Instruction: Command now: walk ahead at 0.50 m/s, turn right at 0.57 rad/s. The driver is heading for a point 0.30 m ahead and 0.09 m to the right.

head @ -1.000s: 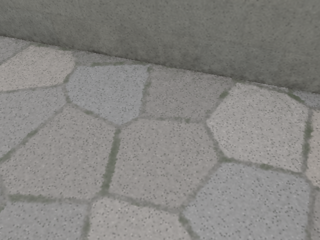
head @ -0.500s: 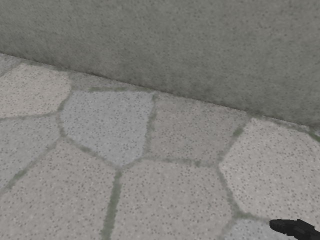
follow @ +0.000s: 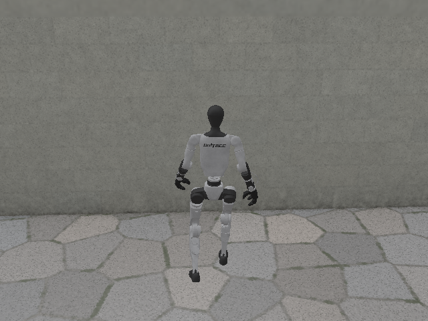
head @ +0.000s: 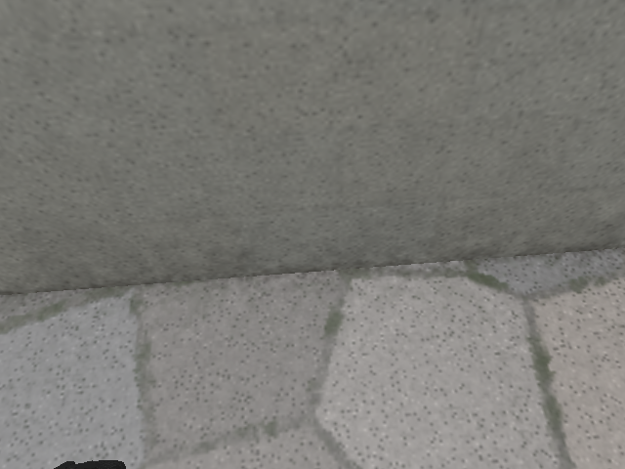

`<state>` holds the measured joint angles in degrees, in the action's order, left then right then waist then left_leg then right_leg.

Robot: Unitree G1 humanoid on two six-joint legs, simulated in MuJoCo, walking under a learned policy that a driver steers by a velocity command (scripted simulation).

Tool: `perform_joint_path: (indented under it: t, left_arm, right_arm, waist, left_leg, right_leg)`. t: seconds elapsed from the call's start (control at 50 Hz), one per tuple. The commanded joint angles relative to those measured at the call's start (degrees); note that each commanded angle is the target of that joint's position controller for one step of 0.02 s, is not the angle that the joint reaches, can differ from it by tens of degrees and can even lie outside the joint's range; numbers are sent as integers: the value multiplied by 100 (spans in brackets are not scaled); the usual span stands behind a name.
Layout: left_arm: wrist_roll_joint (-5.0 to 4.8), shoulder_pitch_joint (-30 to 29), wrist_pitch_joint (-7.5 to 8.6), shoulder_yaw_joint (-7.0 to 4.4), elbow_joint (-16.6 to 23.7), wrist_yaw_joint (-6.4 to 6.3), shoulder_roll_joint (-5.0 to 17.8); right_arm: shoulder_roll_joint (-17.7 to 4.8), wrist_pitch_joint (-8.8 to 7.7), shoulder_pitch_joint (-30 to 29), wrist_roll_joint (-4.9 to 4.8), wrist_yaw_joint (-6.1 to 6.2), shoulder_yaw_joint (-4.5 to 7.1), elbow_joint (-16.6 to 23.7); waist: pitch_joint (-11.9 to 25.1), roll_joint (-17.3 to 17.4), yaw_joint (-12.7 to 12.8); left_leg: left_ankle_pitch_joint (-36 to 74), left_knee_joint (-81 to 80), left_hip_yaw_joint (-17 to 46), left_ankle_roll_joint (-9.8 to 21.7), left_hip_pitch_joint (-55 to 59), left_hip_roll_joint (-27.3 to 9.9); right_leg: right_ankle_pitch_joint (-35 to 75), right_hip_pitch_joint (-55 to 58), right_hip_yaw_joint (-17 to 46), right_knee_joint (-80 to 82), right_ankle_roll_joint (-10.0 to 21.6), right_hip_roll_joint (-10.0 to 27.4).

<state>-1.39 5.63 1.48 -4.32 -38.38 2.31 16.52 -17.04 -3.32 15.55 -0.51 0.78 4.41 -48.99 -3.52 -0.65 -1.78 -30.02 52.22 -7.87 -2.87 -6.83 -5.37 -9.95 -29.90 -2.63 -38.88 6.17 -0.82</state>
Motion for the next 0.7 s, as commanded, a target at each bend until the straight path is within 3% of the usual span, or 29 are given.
perform_joint_path:
  t: [0.02, 0.04, 0.06, 0.08, 0.12, 0.16, 0.22, 0.26, 0.32, 0.34, 0.36, 0.4, 0.42, 0.44, 0.46, 0.48, 0.5, 0.52, 0.56, 0.6, 0.66, 0.68, 0.7]
  left_arm:
    - [47, 1737, 167, -353, 25, -45, 1163]
    - [16, 1407, 207, -289, 62, -53, 966]
    - [35, 994, 207, -229, 140, -67, 778]
    - [98, 766, 211, -168, 249, -92, 629]
    - [101, 733, 236, -177, 290, -140, 674]
    - [153, 758, 253, -201, 282, -264, 887]
    - [176, 776, 238, -171, 225, -356, 872]
    - [159, 990, 215, -164, 117, -375, 851]
    - [162, 1223, 164, -202, -17, -399, 869]
    - [121, 1098, 148, -207, 8, -432, 831]
    - [141, 958, 133, -225, 30, -445, 844]
    - [193, 654, 127, -195, 137, -426, 676]
    - [276, 698, 133, -85, 198, -389, 438]
    - [343, 1360, 188, 50, 104, -346, 201]
    - [298, 1660, 164, 86, -24, -310, 280]
    - [224, 1453, 83, 8, -93, -271, 779]
    - [186, 1030, -16, -31, -85, -304, 982]
    - [192, 743, -113, 19, -24, -332, 851]
    - [314, 548, -318, 141, -30, -431, 548]
    - [325, 681, -335, 235, -199, -484, 324]
    - [290, 817, -262, 215, -476, -478, 366]
    - [324, 693, -251, 216, -457, -491, 437]
    - [317, 473, -242, 194, -287, -555, 602]
  right_arm:
    - [-720, -483, -645, -242, -106, 37, 950]
    - [-661, -538, -690, -148, -72, 7, 927]
    - [-688, -537, -675, 22, -26, 41, 860]
    - [-739, -473, -569, 75, -28, 82, 834]
    - [-629, -337, -499, 111, -44, 80, 871]
    - [-576, -274, -670, 196, -24, 36, 944]
    - [-402, -234, -1025, 192, -35, -40, 1012]
    - [-255, -220, -1337, 129, -68, -102, 1050]
    - [-360, -270, -1768, 166, -113, -121, 1182]
    - [-383, -257, -1830, 160, -132, -148, 1218]
    - [-486, -262, -1643, 157, -136, -120, 1191]
    - [-793, -362, -722, 251, -58, 7, 903]
    - [-846, -408, -245, 300, -28, -17, 846]
    - [-1049, -448, -214, 480, -4, -43, 842]
    - [-675, -384, -116, 492, -55, -98, 651]
    - [-495, -310, -158, 290, -113, -152, 644]
    - [-488, -225, -528, 190, -128, -167, 729]
    - [-280, -159, -843, 178, -124, -267, 752]
    - [-445, -40, -1378, 230, -8, -257, 687]
    - [-475, 26, -1461, 327, 28, -279, 606]
    - [-488, 19, -1360, 246, 19, -299, 490]
    - [-371, -2, -1269, 238, 6, -349, 406]
    - [-273, -68, -1213, 239, 20, -395, 336]
  waist:
    - [1629, -636, 881]
    - [1203, -208, 644]
    - [918, -40, 391]
    - [824, -110, 198]
    - [753, -130, 76]
    - [480, -93, 43]
    - [476, -271, 184]
    - [703, -398, 405]
    - [571, -360, 585]
    - [510, -408, 532]
    - [533, -527, 414]
    - [922, -559, -3]
    - [1447, -284, -141]
    - [2056, 846, 177]
    - [2446, 1701, 183]
    - [2256, 1194, 60]
    - [1728, 840, 34]
    - [1373, 560, 120]
    - [921, 575, 316]
    - [867, 706, 342]
    - [880, 678, 364]
    - [790, 620, 363]
    - [589, 572, 319]
  left_leg:
    - [145, 2826, 1254, 261, -4324, 369]
    - [665, 2337, 1260, 349, -4091, 97]
    - [974, 1829, 1268, 329, -3639, -83]
    - [1178, 1562, 1310, 310, -3231, -189]
    - [1348, 1122, 1233, 173, -2966, -172]
    - [1728, 553, 1074, -25, -2937, -97]
    - [2785, -915, 894, -119, -2500, 152]
    - [3363, -1510, 840, -101, -2177, 325]
    - [3867, -2294, 901, 24, -2006, 462]
    - [3772, -2496, 989, 93, -2060, 442]
    - [3647, -2622, 1102, 203, -1959, 364]
    - [3947, -3053, 948, 458, -1051, 441]
    - [5161, -3021, 1171, 657, -37, 86]
    - [7508, -2347, 2295, 1481, 1770, -933]
    - [7808, -2535, 3275, 2178, 2230, -1637]
    - [6233, -2799, 3376, 2103, 1889, -1526]
    - [5229, -3010, 3080, 1810, 1388, -1305]
    - [4244, -3303, 2757, 1609, 765, -1077]
    - [2796, -3744, 2429, 1279, -506, -814]
    - [2492, -3846, 2003, 1146, -1133, -553]
    - [866, -3775, 1729, 881, -1479, -327]
    - [265, -3791, 1697, 664, -1662, -223]
    - [37, -3726, 1652, 443, -1880, -122]
  right_leg:
    - [-1041, 4754, 4317, 2327, 1540, 1871]
    - [-464, 3929, 3585, 2248, 1315, 1620]
    - [165, 3117, 3015, 2253, 1146, 1387]
    - [638, 2611, 2685, 2367, 1085, 1219]
    - [1231, 2158, 2419, 2531, 1137, 1106]
    - [2193, 1747, 1995, 2641, 1081, 1008]
    - [3367, 1627, 1154, 2366, 613, 523]
    - [3418, 1865, 1091, 2211, 391, 543]
    - [2873, 2225, 1325, 1970, 194, 673]
    - [2740, 2461, 1522, 1948, 136, 776]
    - [2779, 2660, 1636, 1773, 99, 869]
    - [3458, 2889, 1565, 881, -39, 625]
    - [2895, 2713, 1500, 130, -224, 311]
    - [549, 1321, 1467, -1100, -575, -47]
    - [-2790, 551, 1253, -2085, -943, -350]
    - [-3110, 325, 1325, -2486, -1059, -134]
    - [-2820, 119, 1162, -2674, -1166, 20]
    - [-2541, 190, 1027, -2406, -1216, 155]
    - [-2032, 928, 880, -1228, -1229, 366]
    - [-1688, 1722, 674, -373, -1137, 282]
    - [-410, 2393, 537, 764, -883, 172]
    - [-275, 2490, 613, 1037, -784, 243]
    - [-78, 2522, 1008, 1375, -659, 595]
